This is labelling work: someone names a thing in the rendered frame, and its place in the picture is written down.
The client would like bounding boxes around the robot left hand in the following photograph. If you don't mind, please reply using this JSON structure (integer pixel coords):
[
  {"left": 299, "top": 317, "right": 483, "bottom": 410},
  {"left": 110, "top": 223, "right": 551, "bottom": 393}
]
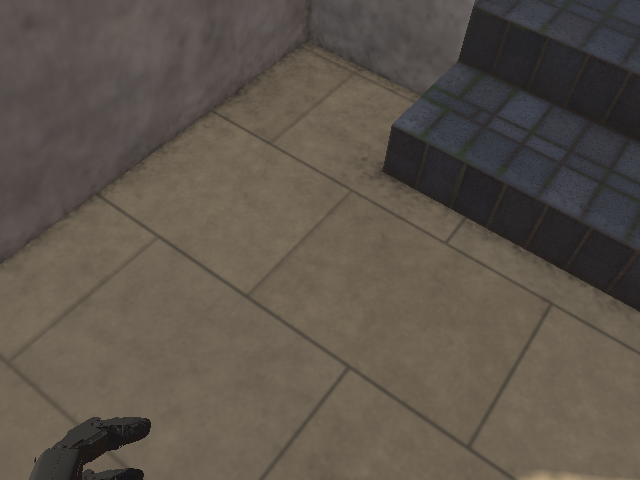
[{"left": 29, "top": 417, "right": 151, "bottom": 480}]

